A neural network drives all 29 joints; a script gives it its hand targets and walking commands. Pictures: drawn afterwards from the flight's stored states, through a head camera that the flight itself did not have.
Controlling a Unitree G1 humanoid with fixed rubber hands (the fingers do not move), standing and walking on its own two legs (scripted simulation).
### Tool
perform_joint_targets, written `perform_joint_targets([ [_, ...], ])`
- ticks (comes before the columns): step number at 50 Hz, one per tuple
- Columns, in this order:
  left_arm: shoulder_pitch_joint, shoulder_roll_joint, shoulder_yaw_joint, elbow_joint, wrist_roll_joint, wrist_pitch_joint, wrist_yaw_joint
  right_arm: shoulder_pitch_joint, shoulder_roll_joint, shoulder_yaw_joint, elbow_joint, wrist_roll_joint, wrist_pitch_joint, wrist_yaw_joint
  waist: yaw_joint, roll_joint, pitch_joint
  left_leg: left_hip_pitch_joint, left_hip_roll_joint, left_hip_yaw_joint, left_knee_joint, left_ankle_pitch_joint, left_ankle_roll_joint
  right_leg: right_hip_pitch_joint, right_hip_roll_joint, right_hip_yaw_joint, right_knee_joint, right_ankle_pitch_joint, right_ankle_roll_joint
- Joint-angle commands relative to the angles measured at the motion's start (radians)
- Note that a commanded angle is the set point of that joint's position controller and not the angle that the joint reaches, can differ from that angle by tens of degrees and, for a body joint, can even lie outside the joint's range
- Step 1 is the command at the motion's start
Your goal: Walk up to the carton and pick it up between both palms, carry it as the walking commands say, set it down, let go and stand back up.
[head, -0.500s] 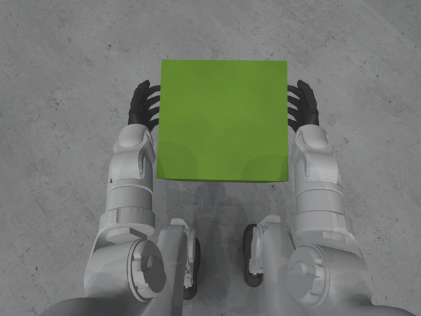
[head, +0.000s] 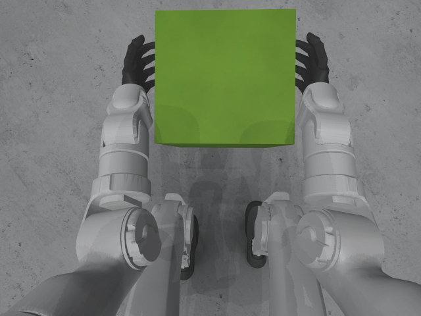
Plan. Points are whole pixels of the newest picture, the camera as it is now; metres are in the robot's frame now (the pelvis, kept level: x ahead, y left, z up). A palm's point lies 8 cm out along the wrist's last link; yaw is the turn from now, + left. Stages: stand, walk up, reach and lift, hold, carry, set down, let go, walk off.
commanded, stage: set down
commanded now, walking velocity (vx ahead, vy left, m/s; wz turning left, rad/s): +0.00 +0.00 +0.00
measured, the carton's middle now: (223, 95) +0.50 +0.00 -0.16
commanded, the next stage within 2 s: none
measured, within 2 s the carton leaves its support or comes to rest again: rests again in 1.92 s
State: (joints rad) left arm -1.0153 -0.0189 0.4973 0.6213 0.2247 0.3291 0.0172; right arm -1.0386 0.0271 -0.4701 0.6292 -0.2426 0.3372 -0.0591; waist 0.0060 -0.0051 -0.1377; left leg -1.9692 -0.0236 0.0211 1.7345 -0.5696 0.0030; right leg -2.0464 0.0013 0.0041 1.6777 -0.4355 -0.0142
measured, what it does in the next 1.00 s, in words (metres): lowers itself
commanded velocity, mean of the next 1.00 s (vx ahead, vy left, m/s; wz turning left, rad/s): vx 0.00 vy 0.00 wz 0.00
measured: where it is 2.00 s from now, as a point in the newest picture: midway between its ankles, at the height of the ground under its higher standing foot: (221, 251)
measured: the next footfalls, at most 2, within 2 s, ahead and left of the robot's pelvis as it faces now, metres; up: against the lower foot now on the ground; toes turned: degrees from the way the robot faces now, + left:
none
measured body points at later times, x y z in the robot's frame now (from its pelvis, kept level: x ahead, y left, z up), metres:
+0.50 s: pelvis -0.01 +0.00 -0.06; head +0.32 -0.01 +0.24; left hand +0.53 +0.15 -0.18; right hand +0.53 -0.15 -0.18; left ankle +0.08 +0.11 -0.47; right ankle +0.12 -0.11 -0.47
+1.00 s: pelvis -0.01 +0.00 -0.11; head +0.36 +0.01 +0.14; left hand +0.55 +0.15 -0.27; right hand +0.56 -0.15 -0.27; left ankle +0.08 +0.11 -0.47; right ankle +0.12 -0.11 -0.47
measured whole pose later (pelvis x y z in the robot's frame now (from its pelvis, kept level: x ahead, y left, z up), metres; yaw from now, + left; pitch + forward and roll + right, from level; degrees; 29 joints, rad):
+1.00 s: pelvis -0.01 +0.00 -0.11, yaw +1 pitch +43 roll +1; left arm -1.36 0.18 0.33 0.80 0.06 0.28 0.09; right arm -1.39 -0.19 -0.35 0.84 -0.06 0.27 -0.11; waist -0.02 -0.01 0.22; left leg -2.25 -0.05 0.02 2.14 -0.65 0.01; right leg -2.32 0.00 0.01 2.07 -0.50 0.00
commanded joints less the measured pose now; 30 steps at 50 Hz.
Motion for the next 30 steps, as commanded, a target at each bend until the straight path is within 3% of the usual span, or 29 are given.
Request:
perform_joint_targets([
  [1,-0.63,-0.927,-0.542,0.058,-0.144,-0.006,-0.249,-0.597,0.941,0.52,0.078,0.141,-0.009,0.22,0.01,-0.016,-0.999,0.342,-0.14,0.02,-0.164,0.265,-0.026,0.721,0.155,-0.028,-0.061,0.262,0.027],
  [30,-0.833,-0.799,-0.56,0.097,-0.213,-0.042,-0.237,-0.806,0.806,0.528,0.105,0.229,-0.045,0.212,-0.003,-0.01,-0.968,0.21,-0.12,0.027,0.065,0.261,-0.018,0.59,0.125,-0.044,0.177,0.274,0.027],
])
